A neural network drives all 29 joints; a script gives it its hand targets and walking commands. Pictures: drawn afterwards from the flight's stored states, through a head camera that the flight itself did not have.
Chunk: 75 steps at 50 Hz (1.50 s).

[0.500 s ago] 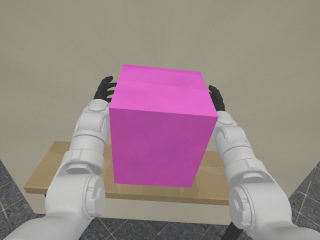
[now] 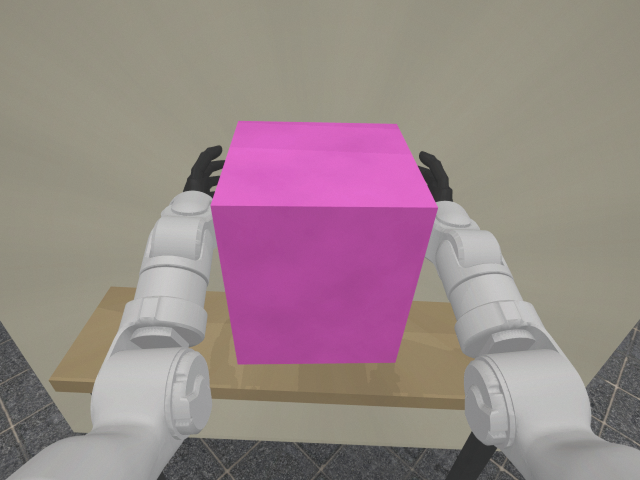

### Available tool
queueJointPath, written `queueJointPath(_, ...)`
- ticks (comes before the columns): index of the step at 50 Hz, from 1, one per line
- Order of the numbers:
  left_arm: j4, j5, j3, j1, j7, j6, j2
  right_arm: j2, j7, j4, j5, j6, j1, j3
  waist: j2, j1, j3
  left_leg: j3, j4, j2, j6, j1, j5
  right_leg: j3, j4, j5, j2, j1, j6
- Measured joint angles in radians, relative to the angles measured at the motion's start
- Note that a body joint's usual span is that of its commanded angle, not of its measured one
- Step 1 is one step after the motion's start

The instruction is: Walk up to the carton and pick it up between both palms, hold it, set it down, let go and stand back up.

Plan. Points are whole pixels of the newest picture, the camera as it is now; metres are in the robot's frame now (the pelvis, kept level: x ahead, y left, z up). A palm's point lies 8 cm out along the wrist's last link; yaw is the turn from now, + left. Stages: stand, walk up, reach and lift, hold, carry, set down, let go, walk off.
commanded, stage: reach and lift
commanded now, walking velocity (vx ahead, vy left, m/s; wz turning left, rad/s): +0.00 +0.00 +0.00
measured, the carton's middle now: (317, 243) +0.37 +0.02 +0.17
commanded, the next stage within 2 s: hold in 0.42 s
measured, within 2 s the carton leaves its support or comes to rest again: neither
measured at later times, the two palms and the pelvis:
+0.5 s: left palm (197, 191) +0.37 +0.17 +0.24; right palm (442, 197) +0.37 -0.14 +0.24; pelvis +0.00 +0.00 +0.00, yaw +0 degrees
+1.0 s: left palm (194, 186) +0.36 +0.16 +0.25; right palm (450, 191) +0.36 -0.14 +0.26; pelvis +0.00 +0.00 +0.00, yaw +0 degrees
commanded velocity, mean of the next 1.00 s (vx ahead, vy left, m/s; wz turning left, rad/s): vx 0.00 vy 0.00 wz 0.00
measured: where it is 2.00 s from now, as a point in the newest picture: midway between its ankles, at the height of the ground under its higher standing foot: outside the picture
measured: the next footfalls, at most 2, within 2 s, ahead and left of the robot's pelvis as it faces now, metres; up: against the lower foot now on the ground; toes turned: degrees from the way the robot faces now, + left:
none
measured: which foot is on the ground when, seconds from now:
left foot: down 0.00-1.00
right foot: down 0.00-1.00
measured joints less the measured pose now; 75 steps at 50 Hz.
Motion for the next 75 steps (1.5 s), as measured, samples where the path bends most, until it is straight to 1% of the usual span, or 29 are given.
queueJointPath(18,-0.048,0.0,-0.001,0.0,-0.004,0.056,0.0,-0.015,-0.014,-0.027,0.042,0.051,-0.02,0.017,0.005,-0.005,-0.009,0.0,0.0,0.0,0.0,0.0,0.0,0.0,0.0,0.0,0.0,0.0,0.0)
queueJointPath(26,-0.095,0.0,-0.001,0.0,-0.009,0.093,0.0,-0.025,-0.026,-0.069,0.069,0.081,-0.02,0.035,0.006,-0.009,-0.02,0.0,0.0,0.0,0.0,0.0,0.0,0.0,0.0,0.0,0.0,0.0,0.0)
queueJointPath(43,-0.137,0.0,-0.001,0.0,-0.019,0.16,0.0,-0.036,-0.043,-0.108,0.098,0.149,-0.025,0.047,0.011,-0.012,-0.036,0.0,0.0,0.0,0.0,0.004,0.003,0.0,0.0,0.003,0.0,0.004,0.0)
queueJointPath(51,-0.137,0.0,-0.001,0.0,-0.023,0.171,0.0,-0.04,-0.043,-0.108,0.098,0.17,-0.035,0.047,0.017,-0.012,-0.037,0.0,0.0,0.0,0.0,0.004,0.004,0.0,0.0,0.004,0.0,0.004,0.0)
queueJointPath(75,-0.145,0.0,-0.001,0.0,-0.024,0.19,0.0,-0.043,-0.049,-0.109,0.11,0.187,-0.043,0.047,0.021,-0.012,-0.042,0.0,0.0,0.0,0.0,0.004,0.004,0.0,0.0,0.004,0.0,0.004,0.0)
